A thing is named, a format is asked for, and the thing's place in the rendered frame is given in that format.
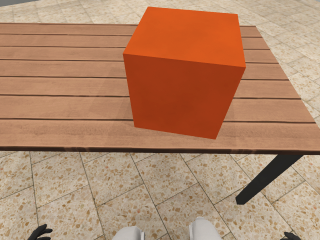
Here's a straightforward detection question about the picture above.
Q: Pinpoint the right robot shin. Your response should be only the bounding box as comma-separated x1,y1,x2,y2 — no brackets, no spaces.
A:
195,217,205,221

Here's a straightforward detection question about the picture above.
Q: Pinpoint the left robot hand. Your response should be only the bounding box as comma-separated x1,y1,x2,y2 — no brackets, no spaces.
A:
27,224,53,240

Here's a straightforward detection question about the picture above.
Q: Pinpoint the table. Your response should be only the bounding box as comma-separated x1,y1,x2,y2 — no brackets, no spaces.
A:
0,22,320,205

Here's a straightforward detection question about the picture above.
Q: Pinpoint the carton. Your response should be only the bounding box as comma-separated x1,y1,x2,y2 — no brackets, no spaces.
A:
123,6,246,140

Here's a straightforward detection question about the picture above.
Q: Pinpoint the left robot thigh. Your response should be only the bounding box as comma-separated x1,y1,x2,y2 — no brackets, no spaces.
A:
112,226,146,240

